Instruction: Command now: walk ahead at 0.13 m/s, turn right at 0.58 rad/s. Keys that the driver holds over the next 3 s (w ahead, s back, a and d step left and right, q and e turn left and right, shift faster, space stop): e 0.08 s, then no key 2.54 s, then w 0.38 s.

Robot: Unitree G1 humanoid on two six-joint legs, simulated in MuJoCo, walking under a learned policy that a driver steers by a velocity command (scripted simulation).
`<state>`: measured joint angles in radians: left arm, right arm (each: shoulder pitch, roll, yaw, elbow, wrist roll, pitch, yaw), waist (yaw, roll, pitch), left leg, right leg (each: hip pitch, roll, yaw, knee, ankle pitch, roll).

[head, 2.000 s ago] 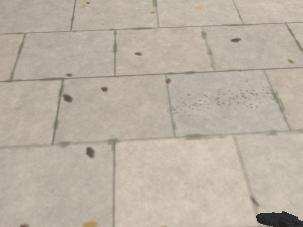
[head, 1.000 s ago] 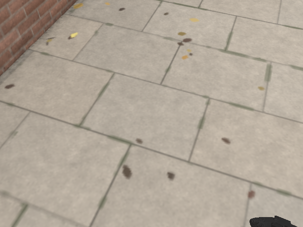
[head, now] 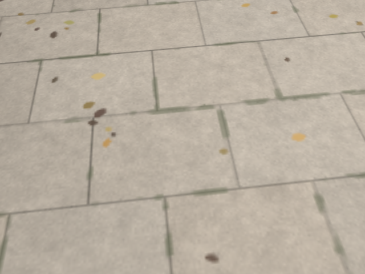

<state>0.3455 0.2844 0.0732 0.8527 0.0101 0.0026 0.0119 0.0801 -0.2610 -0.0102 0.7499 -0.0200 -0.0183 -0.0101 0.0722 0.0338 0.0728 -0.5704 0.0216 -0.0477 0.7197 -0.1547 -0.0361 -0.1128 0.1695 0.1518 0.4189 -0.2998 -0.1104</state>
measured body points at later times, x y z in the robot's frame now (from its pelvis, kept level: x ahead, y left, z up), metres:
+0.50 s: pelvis +0.05 +0.01 +0.00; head +0.06 +0.00 +0.45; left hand +0.20 +0.25 -0.12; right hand +0.09 -0.26 -0.13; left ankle +0.14 +0.11 -0.73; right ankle +0.03 -0.08 -0.74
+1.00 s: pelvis +0.08 +0.00 +0.01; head +0.08 +0.00 +0.46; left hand +0.15 +0.24 -0.14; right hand +0.06 -0.24 -0.15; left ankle +0.13 +0.12 -0.74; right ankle +0.03 -0.09 -0.74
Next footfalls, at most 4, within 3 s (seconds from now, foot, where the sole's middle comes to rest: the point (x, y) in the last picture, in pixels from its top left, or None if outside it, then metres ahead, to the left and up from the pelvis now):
0.06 left None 0.17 0.11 -0.77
0.46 right None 0.07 -0.09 -0.77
2.96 left None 0.29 0.10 -0.77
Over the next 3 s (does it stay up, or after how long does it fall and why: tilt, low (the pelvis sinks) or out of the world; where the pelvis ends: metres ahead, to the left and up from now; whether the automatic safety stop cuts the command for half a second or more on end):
stays up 0.20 0.02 -0.01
